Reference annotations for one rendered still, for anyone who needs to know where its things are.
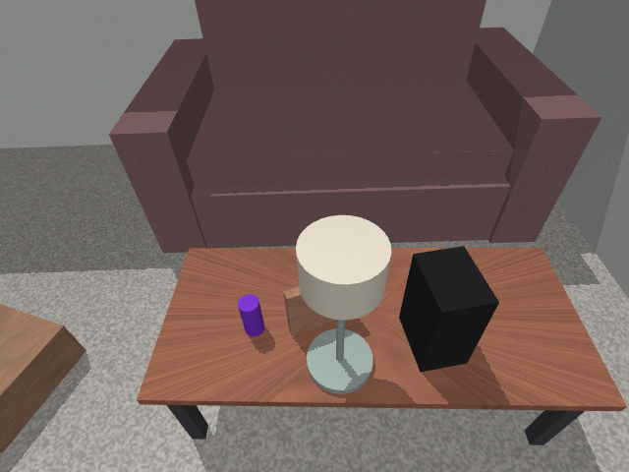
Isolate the desk lamp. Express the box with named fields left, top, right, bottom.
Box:
left=296, top=215, right=391, bottom=394

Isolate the sofa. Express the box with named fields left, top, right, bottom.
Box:
left=109, top=0, right=601, bottom=253

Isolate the coffee table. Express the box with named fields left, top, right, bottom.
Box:
left=137, top=248, right=627, bottom=445

